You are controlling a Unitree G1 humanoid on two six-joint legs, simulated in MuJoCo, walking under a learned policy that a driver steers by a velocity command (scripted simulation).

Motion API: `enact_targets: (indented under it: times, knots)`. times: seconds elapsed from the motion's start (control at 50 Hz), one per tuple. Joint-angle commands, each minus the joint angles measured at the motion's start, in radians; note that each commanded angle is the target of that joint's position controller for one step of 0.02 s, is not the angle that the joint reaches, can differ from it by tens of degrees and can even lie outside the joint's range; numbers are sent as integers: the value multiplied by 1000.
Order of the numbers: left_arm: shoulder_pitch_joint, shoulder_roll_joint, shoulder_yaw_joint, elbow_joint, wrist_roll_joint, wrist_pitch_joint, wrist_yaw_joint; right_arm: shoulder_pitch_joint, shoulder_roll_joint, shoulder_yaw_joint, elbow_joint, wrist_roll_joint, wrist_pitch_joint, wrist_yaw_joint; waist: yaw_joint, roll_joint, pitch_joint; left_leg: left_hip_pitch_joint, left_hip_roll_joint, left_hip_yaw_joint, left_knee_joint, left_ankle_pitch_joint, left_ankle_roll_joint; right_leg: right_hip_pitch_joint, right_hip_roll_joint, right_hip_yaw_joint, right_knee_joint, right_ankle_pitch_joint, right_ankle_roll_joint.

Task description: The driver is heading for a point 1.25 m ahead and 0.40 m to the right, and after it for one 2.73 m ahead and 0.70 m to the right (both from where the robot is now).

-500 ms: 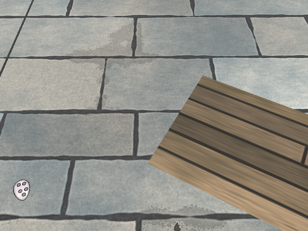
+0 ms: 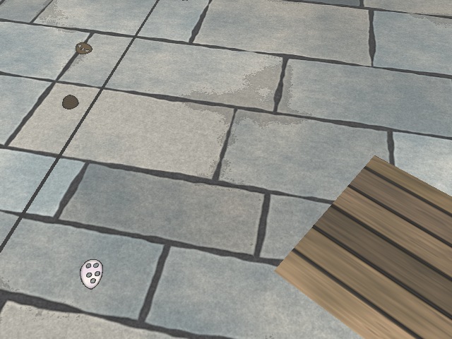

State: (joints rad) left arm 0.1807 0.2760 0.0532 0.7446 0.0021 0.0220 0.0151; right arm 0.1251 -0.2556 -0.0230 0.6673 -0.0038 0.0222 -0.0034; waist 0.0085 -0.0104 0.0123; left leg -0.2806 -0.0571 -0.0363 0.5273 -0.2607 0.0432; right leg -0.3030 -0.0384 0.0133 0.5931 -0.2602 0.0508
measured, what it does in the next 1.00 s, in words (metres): walks ahead: left foot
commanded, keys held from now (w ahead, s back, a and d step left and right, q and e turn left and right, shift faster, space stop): shift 0.60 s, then w+shift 0.40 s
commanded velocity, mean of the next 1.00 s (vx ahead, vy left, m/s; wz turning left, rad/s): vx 0.21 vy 0.00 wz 0.04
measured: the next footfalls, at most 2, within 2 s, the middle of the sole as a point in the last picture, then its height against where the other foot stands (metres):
left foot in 0.94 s outside the picture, level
right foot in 1.42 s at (257, 306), level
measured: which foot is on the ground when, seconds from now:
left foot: down 0.00-0.64, up 0.66-0.92, down 0.94-1.00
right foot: down 0.00-0.94, up 0.96-1.00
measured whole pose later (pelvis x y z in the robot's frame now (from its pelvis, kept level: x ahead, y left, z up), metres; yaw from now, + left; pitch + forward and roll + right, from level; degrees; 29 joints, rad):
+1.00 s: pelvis +0.11 +0.04 -0.01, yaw +0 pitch +2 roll +0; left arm 0.32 0.29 0.05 0.87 -0.04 -0.08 0.00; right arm 0.23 -0.26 -0.06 0.94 0.01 -0.13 0.02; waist -0.02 -0.05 -0.03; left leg -0.32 0.01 0.07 0.60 -0.32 0.03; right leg -0.35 -0.04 0.08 0.99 -0.41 -0.07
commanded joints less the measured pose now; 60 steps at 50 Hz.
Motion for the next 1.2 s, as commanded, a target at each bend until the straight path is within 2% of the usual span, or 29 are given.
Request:
enact_targets:
  times: [0.02,0.04,0.06,0.08,0.14,0.32,0.6,0.62,0.64,0.66,0.68,0.7,0.72,0.74,0.76,0.82,0.86,0.9,0.92,0.94,0.96,0.98,1.0,1.04,1.06,1.08,1.12,1.16,1.2]
  knots:
    - [25,125,21,-61,25,-28,1,32,-89,-18,-19,-11,-25,2,-8,29,-92,-34,163,-180,-76,113,60,226,-94,102,-203,380,-53]
    - [-14,189,35,-57,18,-29,4,99,-92,-23,-11,-20,-35,9,-86,-126,-91,-46,76,-93,-66,3,13,205,-141,131,-156,402,-112]
    - [-41,115,21,-61,11,-33,-3,63,-98,-22,2,-29,-33,4,-54,-135,-100,43,63,-61,-71,-6,-25,108,-128,132,-181,224,-140]
    - [-52,86,12,-63,15,-37,-8,17,-121,-30,3,-24,-27,1,-32,-109,-66,50,62,-61,-67,13,-31,79,-94,109,-189,128,-118]
    - [-37,86,7,-51,15,-54,-8,9,-105,-31,17,-16,-5,-8,-18,-87,-39,48,72,-76,-71,73,-15,65,-62,72,-180,98,-79]
    - [-18,73,-6,-24,9,-52,5,58,-84,-37,104,-9,-11,-19,-7,8,-33,59,78,-78,-81,149,-29,94,-38,49,-156,134,-85]
    - [-2,63,-13,94,5,-53,1,83,-90,-45,246,-3,-6,-42,-15,6,-10,118,84,-68,-100,194,-43,97,-15,35,-195,157,-88]
    - [35,81,-6,116,-1,-49,5,114,-85,-47,268,4,-4,-44,-11,-17,-50,114,42,-19,-66,-14,-36,120,-3,33,-212,-72,-105]
    - [65,121,9,126,-15,-43,8,113,-92,-52,270,15,-7,-41,5,-59,-13,20,9,19,0,-256,-25,113,-32,100,-256,-395,-145]
    - [123,152,19,138,-25,-44,11,55,-98,-54,242,21,-21,-36,38,-111,54,-133,10,38,99,-347,-20,124,-135,260,-355,-642,-208]
    - [144,200,34,147,-33,-56,14,-16,-67,-45,198,38,-46,-24,46,-208,126,-241,36,69,242,-248,-15,120,-295,483,-489,-758,-291]
    - [144,195,35,142,-24,-74,19,-79,-86,-49,170,44,-69,-16,63,-189,184,-350,103,1,371,-238,-6,116,-369,592,-546,-666,-336]
    - [120,167,29,132,-14,-93,19,-76,-97,-56,169,44,-88,-8,43,-136,177,-435,141,-29,446,-208,4,177,-372,580,-536,-552,-328]
    - [92,142,24,117,-15,-106,15,-43,-88,-56,182,39,-104,0,20,-100,126,-458,167,-34,458,-168,13,230,-340,515,-509,-458,-297]
    - [77,138,24,107,-26,-109,11,-25,-79,-53,188,39,-117,7,12,-91,91,-433,177,-19,386,-141,13,244,-308,434,-502,-388,-268]
    - [69,167,35,99,-38,-104,5,-12,-42,-44,212,28,-132,18,-1,-123,29,-142,117,82,147,-48,-25,117,-171,192,-484,-224,-216]
    - [75,182,40,99,-46,-99,0,26,-42,-41,229,32,-129,21,-23,-126,38,-12,85,134,53,19,-49,32,-165,152,-448,-247,-232]
    - [66,158,33,91,-48,-97,-5,134,-59,-48,265,38,-124,16,-78,-92,32,163,56,172,13,46,-44,-90,-159,129,-355,-277,-223]
    - [48,118,18,80,-33,-100,-9,247,-89,-63,298,46,-123,9,-135,-57,2,300,49,161,-1,24,-26,-161,-133,99,-230,-208,-203]
    - [-3,38,-8,51,-9,-108,-17,423,-164,-88,339,42,-129,2,-222,109,-40,474,179,-41,-88,-107,27,-315,-51,-1,157,-90,-148]
    - [-17,-55,-32,-24,-12,-134,-15,496,-260,-94,328,14,-142,13,-196,344,-91,572,406,-566,-250,-429,160,-577,70,7,540,-256,-116]
    - [-22,0,-25,-46,-67,-152,-15,416,-199,-74,308,3,-160,29,-157,229,-70,528,488,-792,-348,-689,235,-737,36,131,722,-191,-144]
    - [-60,48,-21,-67,-79,-160,-21,333,-153,-55,281,6,-170,36,-126,157,12,487,480,-694,-338,-624,213,-840,-23,133,770,-95,-169]
    - [-30,57,-19,-56,-29,-157,-26,247,-107,-30,260,2,-161,44,-62,93,16,348,386,-455,-328,-398,160,-740,-100,99,700,45,-159]
    - [-23,57,-15,-58,-23,-146,-33,224,-79,-18,258,-5,-155,45,-34,106,47,258,345,-374,-350,-337,142,-684,-121,93,650,91,-143]
    - [-18,53,-15,-54,-26,-131,-38,226,-66,-11,260,-7,-153,42,-24,117,65,207,316,-316,-380,-288,136,-653,-123,76,626,135,-124]
    - [-15,47,-13,-48,-37,-107,-34,260,-91,-17,274,-6,-159,26,-29,102,91,195,298,-192,-425,-161,128,-666,-96,84,584,223,-94]
    - [-91,48,-8,-75,-46,-102,-32,295,-88,-16,282,-11,-162,9,-55,71,128,184,276,-50,-456,-5,97,-669,-42,102,467,301,-85]
    - [-150,32,-9,-104,-47,-106,-43,311,-77,-7,280,-15,-165,-5,-63,76,133,174,251,75,-490,116,59,-604,-17,37,345,415,-93]
Keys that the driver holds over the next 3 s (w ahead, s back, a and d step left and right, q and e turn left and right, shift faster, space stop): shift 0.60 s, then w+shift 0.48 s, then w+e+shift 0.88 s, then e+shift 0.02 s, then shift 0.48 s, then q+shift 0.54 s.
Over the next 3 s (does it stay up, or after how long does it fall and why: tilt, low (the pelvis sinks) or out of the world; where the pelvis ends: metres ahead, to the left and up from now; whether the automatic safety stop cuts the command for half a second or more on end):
stays up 1.11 -0.26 0.01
